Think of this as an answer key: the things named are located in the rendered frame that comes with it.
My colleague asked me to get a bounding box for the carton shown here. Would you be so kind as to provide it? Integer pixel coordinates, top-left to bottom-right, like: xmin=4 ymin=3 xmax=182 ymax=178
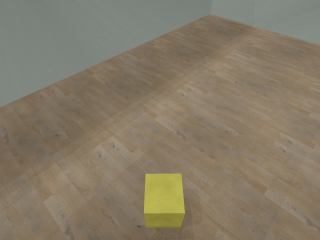
xmin=144 ymin=173 xmax=185 ymax=228

